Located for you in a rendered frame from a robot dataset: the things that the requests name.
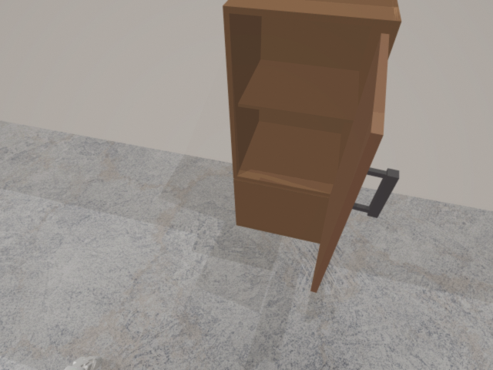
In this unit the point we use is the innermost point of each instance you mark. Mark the handle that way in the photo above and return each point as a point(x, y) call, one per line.
point(390, 178)

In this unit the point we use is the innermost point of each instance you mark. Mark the cupboard door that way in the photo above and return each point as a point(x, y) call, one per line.
point(365, 136)

